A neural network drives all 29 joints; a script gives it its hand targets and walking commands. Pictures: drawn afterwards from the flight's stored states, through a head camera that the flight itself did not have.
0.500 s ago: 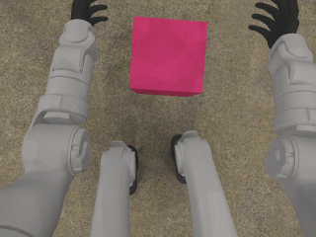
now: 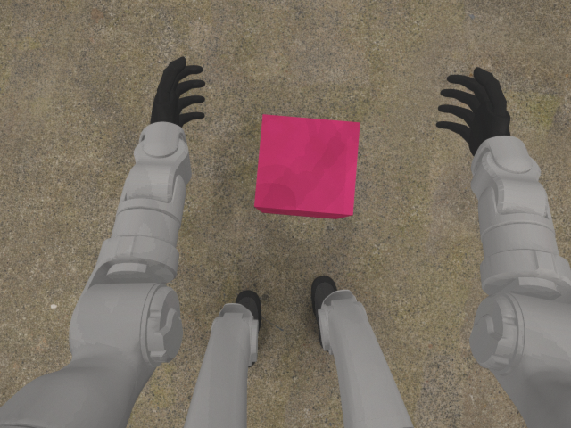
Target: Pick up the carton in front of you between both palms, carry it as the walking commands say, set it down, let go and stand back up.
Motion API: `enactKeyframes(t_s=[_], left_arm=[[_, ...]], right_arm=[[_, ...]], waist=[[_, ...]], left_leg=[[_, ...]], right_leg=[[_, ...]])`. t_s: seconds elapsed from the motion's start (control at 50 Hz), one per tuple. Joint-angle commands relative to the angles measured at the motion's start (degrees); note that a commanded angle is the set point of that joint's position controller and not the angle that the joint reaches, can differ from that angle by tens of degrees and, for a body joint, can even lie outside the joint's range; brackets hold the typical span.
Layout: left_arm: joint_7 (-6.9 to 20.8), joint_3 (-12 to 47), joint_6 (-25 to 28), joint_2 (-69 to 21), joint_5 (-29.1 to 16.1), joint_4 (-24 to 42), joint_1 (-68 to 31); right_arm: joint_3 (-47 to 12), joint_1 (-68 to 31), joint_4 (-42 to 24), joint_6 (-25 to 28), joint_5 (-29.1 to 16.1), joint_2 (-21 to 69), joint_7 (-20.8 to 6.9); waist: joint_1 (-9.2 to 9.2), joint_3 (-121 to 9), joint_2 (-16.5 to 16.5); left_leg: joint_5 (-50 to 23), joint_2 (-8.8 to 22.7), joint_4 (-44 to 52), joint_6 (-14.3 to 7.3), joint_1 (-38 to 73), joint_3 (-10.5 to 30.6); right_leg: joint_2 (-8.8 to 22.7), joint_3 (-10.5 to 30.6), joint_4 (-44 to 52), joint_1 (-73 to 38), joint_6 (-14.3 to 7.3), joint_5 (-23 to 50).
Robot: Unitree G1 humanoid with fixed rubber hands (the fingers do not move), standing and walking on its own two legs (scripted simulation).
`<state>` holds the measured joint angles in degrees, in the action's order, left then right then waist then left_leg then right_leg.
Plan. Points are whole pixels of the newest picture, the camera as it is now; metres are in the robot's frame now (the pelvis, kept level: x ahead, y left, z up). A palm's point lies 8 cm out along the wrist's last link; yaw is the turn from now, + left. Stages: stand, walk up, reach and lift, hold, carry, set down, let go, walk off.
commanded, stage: let go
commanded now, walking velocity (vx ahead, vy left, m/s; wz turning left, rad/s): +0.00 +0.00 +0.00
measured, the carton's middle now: (304, 173) +0.48 -0.07 -0.53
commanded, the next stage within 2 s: stand in 1.20 s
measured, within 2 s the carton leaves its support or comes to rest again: neither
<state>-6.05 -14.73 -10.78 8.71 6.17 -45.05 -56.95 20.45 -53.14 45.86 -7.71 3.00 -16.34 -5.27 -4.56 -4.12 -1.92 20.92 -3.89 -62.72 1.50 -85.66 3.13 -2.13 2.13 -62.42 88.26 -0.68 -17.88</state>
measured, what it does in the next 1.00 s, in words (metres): rises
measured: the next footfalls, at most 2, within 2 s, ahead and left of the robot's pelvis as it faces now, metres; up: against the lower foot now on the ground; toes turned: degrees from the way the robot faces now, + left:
none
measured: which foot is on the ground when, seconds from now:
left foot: down 0.00-1.00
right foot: down 0.00-1.00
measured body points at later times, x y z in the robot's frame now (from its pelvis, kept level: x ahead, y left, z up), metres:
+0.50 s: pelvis +0.06 +0.00 +0.10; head +0.21 +0.00 +0.52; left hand +0.35 +0.20 -0.01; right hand +0.30 -0.25 +0.00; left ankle +0.05 +0.12 -0.62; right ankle +0.07 -0.10 -0.62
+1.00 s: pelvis +0.08 +0.03 +0.12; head +0.09 +0.02 +0.57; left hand +0.26 +0.25 +0.05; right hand +0.25 -0.21 +0.04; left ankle +0.05 +0.12 -0.62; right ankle +0.07 -0.10 -0.62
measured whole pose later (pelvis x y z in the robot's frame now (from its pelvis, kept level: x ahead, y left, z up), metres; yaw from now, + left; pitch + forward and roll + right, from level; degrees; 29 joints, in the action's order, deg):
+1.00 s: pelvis +0.08 +0.03 +0.12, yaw -2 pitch -4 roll -1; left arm 3.6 -2.0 -7.3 12.0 0.1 -24.2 12.9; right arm 2.9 12.0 24.6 -7.6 1.1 -12.1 -4.6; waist 0.0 5.5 -1.1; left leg 17.3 -2.7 -25.8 -2.0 -4.2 2.8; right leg -1.0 3.4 -25.0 6.4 0.8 -14.5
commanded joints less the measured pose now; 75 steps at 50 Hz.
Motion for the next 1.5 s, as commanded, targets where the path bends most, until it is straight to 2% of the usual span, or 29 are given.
enactKeyframes(t_s=[0.0,0.12,0.22,0.34,0.44,0.56,0.66,0.8,0.92,1.06,1.08,1.1,1.18,1.2,1.24,1.28,1.48], left_arm=[[-1.04,0.41,1.06,1.66,1.46,10.32,0.44],[-0.27,3.19,3.78,1.33,-0.21,18.52,13.74],[1.45,4.40,6.43,1.52,-0.71,17.67,26.20],[3.27,5.69,9.36,2.73,-1.41,16.37,40.09],[4.66,7.14,11.27,4.00,-2.67,18.20,49.55],[6.20,9.06,12.36,5.42,-4.31,20.90,59.77],[7.41,10.35,10.94,6.17,-5.00,23.36,65.12],[9.08,11.70,6.90,7.03,-6.02,25.78,67.00],[9.64,11.67,4.39,7.56,-6.24,26.39,66.79],[9.55,11.01,3.40,7.91,-5.24,26.30,67.50],[8.43,11.03,5.21,8.27,-6.28,22.70,70.17],[7.87,11.10,5.58,8.47,-5.81,23.78,69.75],[7.56,11.89,5.87,8.26,-6.37,24.73,67.73],[5.79,9.07,7.64,13.76,-5.10,14.44,68.15],[4.68,8.76,9.51,14.15,-4.77,13.27,68.18],[4.49,8.92,10.68,13.10,-4.69,12.04,67.38],[4.08,8.84,12.46,14.20,-4.68,7.07,67.26]], right_arm=[[-0.50,0.71,-9.37,1.09,1.98,-8.06,-1.13],[-4.58,13.32,-15.35,2.78,0.68,-6.16,-1.88],[-7.68,25.17,-15.77,4.95,-1.72,-3.09,-1.69],[-10.42,39.41,-17.28,7.66,-3.06,-1.19,-0.58],[-12.58,50.03,-20.37,9.23,-3.71,-0.55,0.38],[-15.36,60.12,-24.09,9.65,-4.55,-0.49,1.09],[-16.30,63.04,-25.91,8.00,-4.09,-1.25,0.87],[-15.92,63.83,-26.30,3.62,-2.96,-1.97,0.68],[-15.39,63.79,-26.31,0.89,-1.78,-2.08,0.82],[-15.61,63.79,-27.17,0.25,-1.82,-1.57,0.94],[-15.32,61.37,-30.37,-2.80,-1.13,-3.63,2.52],[-16.03,63.33,-29.86,-3.40,-1.31,-2.84,3.18],[-17.07,63.31,-30.02,-4.36,-2.18,-1.74,4.18],[-13.98,60.71,-21.28,0.57,-3.10,-7.47,4.85],[-14.27,62.31,-19.64,4.69,-2.49,-5.48,4.86],[-14.34,62.59,-17.55,6.59,-2.12,-5.21,4.95],[-14.69,63.59,-11.15,8.93,-1.62,-7.36,6.32]], waist=[[-2.12,-57.47,0.89],[-1.84,-47.77,3.20],[-0.40,-39.95,3.65],[1.09,-32.89,4.07],[1.51,-25.56,3.66],[2.39,-14.51,1.81],[3.94,-4.38,-1.01],[4.27,5.33,-0.72],[3.74,7.68,0.97],[4.57,6.87,0.76],[4.93,3.42,2.18],[5.03,3.90,0.56],[4.39,4.18,0.21],[5.34,3.23,-3.70],[4.30,2.95,-0.77],[4.11,4.44,1.09],[4.44,2.49,2.50]], left_leg=[[-17.65,-1.92,8.18,1.73,30.23,-3.74],[-15.46,-1.35,14.93,1.40,29.69,-3.61],[-14.00,-0.80,19.63,0.70,31.28,-3.36],[-15.82,-0.16,24.85,-0.06,39.06,-2.66],[-17.60,0.62,29.49,-0.46,50.23,-2.00],[-19.27,1.60,36.12,-0.71,65.27,-1.03],[-18.10,2.57,40.84,-0.04,72.68,-0.49],[-13.74,4.01,43.99,-0.55,73.25,-0.33],[-14.74,4.01,43.74,-0.79,74.57,-0.51],[-19.49,3.13,42.15,-0.41,77.00,-0.93],[-24.60,3.22,40.23,-0.37,80.66,-0.68],[-25.94,3.03,39.34,-0.15,80.31,-0.72],[-23.65,2.66,38.87,-0.70,79.20,-0.71],[-17.55,4.33,35.73,-0.61,75.86,-0.35],[-12.92,4.82,35.94,-0.84,75.93,0.81],[-10.36,5.23,36.43,-1.09,75.30,1.76],[-16.01,6.33,36.02,-1.37,76.00,3.29]], right_leg=[[-0.91,-3.59,6.47,-46.91,1.96,28.46],[0.38,-0.54,12.55,-60.45,1.56,31.58],[1.38,1.44,16.50,-68.02,1.84,34.05],[1.99,2.61,21.22,-74.56,2.16,37.26],[1.83,1.98,26.46,-76.77,2.19,34.29],[0.68,-0.15,33.90,-78.24,2.03,25.78],[-0.23,-1.59,38.28,-79.94,1.50,16.91],[-0.96,-2.52,39.19,-84.23,1.17,11.44],[-1.24,-2.76,38.58,-86.48,1.22,12.02],[-1.10,-2.01,38.90,-87.53,1.12,15.29],[-2.28,-2.48,37.20,-85.71,1.70,14.10],[-1.92,-2.17,37.13,-84.73,1.53,14.18],[-1.59,-1.30,36.87,-82.88,1.55,15.28],[3.23,-0.19,35.98,-78.41,1.56,14.85],[3.67,1.03,36.62,-76.53,0.81,12.40],[3.81,1.93,37.80,-74.89,0.48,9.10],[4.81,3.08,37.32,-78.02,0.09,16.90]])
